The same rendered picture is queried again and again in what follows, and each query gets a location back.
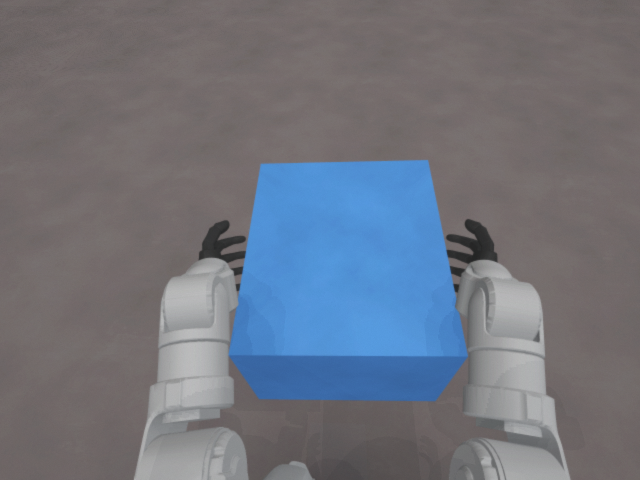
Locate left robot shin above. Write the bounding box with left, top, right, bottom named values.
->
left=289, top=461, right=311, bottom=476

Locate right robot hand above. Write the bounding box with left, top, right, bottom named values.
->
left=446, top=219, right=498, bottom=293

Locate robot right upper arm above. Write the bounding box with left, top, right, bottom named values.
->
left=449, top=437, right=568, bottom=480

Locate robot left forearm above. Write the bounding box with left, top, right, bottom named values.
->
left=134, top=258, right=239, bottom=480

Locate robot right forearm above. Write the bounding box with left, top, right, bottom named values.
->
left=455, top=260, right=570, bottom=480

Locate carton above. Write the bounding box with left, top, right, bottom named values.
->
left=229, top=160, right=468, bottom=401

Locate robot left upper arm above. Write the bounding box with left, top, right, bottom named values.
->
left=136, top=427, right=249, bottom=480

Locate left robot hand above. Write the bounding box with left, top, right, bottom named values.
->
left=198, top=220, right=246, bottom=291

